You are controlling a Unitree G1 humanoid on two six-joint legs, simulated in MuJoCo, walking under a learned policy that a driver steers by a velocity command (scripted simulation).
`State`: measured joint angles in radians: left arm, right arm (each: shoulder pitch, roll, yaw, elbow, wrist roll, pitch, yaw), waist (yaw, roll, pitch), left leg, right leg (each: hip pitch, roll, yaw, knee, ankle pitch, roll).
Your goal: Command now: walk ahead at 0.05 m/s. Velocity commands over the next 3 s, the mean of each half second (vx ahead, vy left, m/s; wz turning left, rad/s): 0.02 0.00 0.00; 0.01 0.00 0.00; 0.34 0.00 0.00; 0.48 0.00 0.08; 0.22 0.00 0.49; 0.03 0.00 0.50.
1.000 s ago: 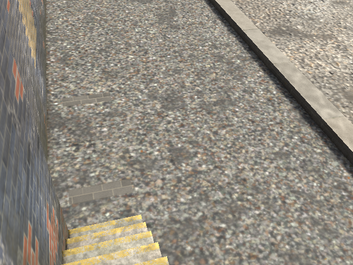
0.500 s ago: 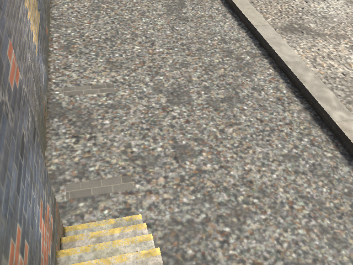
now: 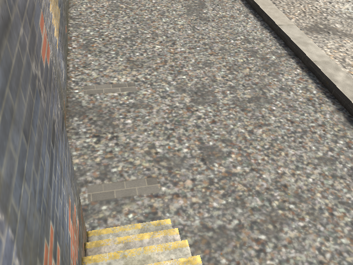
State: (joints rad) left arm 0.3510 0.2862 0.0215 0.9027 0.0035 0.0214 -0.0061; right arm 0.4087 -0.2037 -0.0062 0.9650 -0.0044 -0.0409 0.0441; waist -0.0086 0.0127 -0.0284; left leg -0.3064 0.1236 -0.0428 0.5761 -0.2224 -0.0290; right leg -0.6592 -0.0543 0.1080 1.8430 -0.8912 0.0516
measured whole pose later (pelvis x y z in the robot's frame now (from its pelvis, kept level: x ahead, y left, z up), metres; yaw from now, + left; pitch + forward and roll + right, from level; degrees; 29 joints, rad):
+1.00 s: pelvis -0.04 +0.04 +0.05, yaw -7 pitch -2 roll -11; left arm 0.39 0.18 0.00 0.91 0.02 0.07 -0.09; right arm 0.61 -0.24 -0.03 0.96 0.08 0.03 -0.05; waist 0.02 0.08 -0.09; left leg -0.14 0.23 0.08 0.12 -0.25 -0.24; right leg -0.59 0.17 -0.06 1.46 -0.89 -0.15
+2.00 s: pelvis +0.20 -0.11 -0.08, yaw +0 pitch +1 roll -1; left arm 0.52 0.17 -0.03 1.05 0.16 -0.14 -0.01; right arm 0.15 -0.23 -0.02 0.84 -0.12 -0.04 0.10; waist 0.08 0.06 -0.04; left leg -1.01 -0.03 -0.20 1.32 0.31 0.09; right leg -0.48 -0.08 -0.15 1.16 -0.69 -0.03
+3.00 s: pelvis +0.88 +0.14 -0.79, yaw +26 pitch +1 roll -4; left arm 0.57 0.29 -0.01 0.83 0.03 -0.16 0.08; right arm 0.06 -0.26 -0.03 0.60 -0.14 -0.04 0.13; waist 0.14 0.01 0.04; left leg -0.88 0.06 0.03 1.09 0.54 0.01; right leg -0.44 0.01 -0.14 1.41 -0.93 -0.01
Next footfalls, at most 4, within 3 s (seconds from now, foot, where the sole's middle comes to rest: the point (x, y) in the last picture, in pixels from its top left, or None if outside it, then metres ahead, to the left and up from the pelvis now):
0.38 right None -0.04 -0.13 -0.55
1.76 right None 0.20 -0.22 -0.77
2.48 left None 0.55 0.10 -1.17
2.68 left None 0.66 0.12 -1.20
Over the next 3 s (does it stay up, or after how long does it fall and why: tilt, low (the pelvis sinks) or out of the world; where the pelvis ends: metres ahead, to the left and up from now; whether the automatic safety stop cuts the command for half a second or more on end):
stays up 0.88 0.14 -0.79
